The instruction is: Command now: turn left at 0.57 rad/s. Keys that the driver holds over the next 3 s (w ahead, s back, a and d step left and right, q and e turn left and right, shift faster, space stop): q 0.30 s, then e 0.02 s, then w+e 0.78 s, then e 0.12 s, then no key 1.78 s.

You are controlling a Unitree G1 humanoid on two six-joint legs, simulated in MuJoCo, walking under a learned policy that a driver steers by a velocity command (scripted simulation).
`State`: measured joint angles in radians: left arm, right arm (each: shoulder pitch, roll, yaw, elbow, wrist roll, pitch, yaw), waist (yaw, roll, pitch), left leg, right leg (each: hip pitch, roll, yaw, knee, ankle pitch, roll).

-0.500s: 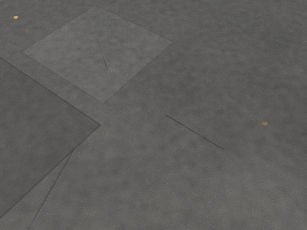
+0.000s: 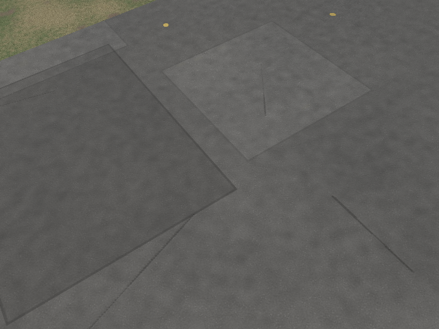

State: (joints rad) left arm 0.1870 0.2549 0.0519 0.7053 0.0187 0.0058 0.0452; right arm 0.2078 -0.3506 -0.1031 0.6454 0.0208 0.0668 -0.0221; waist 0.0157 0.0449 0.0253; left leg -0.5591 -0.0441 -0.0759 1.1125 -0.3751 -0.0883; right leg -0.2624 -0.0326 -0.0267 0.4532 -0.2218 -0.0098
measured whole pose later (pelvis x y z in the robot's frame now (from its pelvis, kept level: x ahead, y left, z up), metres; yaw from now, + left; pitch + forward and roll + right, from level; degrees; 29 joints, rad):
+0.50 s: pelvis +0.02 +0.05 +0.00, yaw +12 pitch +2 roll -1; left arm 0.21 0.32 0.08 0.77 -0.02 0.00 0.00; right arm 0.22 -0.26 -0.04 0.65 -0.01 -0.01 -0.01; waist 0.00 -0.03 -0.01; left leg -0.19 -0.04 -0.03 0.37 -0.22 0.05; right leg -0.49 -0.05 -0.01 0.87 -0.26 0.05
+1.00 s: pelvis +0.20 -0.02 +0.01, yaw -3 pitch +2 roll +2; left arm 0.39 0.26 0.03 0.73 -0.01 -0.05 0.00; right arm 0.14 -0.31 -0.06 0.69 -0.01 -0.10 0.02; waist 0.04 0.03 0.02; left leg -0.63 0.06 -0.05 0.91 -0.15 -0.03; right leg -0.13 0.06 0.07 0.33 -0.23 -0.09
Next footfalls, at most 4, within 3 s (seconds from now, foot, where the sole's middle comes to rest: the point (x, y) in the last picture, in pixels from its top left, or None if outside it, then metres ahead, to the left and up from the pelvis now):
0.22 left None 0.02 0.14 -0.78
0.76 right None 0.19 -0.09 -0.78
1.24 left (229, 300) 0.56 0.06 -0.78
1.60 right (310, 324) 0.49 -0.18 -0.78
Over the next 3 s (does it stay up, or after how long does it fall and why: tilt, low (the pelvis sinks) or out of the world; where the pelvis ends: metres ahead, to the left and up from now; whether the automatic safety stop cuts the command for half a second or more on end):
stays up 0.49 -0.06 0.00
